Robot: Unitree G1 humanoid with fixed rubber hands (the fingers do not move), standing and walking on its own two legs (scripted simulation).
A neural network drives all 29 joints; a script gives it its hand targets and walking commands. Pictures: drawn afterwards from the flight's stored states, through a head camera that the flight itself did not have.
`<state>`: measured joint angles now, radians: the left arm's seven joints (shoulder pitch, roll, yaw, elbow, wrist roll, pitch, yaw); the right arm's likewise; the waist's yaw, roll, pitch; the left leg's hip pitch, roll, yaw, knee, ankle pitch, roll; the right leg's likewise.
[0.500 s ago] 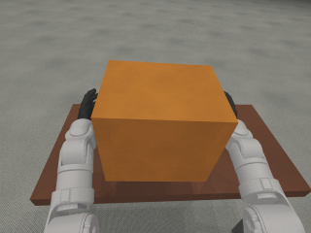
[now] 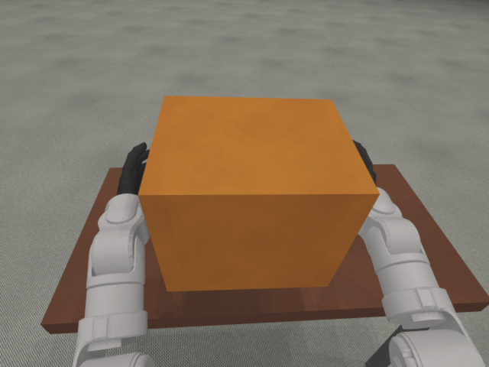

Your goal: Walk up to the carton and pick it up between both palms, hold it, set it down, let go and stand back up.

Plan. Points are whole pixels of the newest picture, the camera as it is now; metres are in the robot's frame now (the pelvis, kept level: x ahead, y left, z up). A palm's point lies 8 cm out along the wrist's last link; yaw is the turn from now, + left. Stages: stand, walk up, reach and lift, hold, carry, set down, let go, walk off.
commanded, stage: reach and lift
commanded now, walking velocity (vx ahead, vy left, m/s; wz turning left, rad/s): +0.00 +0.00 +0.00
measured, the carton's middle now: (249, 195) +0.37 -0.01 +0.14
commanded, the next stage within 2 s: hold in 0.10 s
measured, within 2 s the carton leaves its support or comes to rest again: neither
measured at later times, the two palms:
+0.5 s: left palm (118, 191) +0.35 +0.19 +0.18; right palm (357, 180) +0.35 -0.18 +0.18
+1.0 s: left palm (122, 187) +0.36 +0.18 +0.18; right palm (357, 177) +0.36 -0.18 +0.18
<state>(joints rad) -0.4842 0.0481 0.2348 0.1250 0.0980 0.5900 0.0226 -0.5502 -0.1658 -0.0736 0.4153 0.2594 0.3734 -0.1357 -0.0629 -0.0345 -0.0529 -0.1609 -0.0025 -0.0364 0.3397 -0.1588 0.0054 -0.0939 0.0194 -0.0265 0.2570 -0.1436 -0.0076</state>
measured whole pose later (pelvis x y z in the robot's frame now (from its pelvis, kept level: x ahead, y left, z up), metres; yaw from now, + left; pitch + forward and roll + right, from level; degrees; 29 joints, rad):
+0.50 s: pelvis -0.01 +0.00 +0.00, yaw +0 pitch -2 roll -1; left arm -0.56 0.06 0.29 0.16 0.13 0.67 -0.01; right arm -0.64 -0.15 -0.10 0.48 0.23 0.44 -0.14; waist -0.04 -0.04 -0.07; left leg -0.15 -0.01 -0.04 0.32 -0.13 0.00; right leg -0.10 0.02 -0.02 0.27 -0.13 -0.01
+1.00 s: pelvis +0.00 +0.00 +0.00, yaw +0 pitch -2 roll -1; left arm -0.54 0.05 0.27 0.12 0.12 0.67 0.00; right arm -0.62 -0.17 -0.06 0.46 0.27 0.43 -0.15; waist -0.06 -0.03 -0.07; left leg -0.15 -0.01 -0.04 0.33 -0.15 0.01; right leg -0.08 0.02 -0.02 0.25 -0.14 -0.01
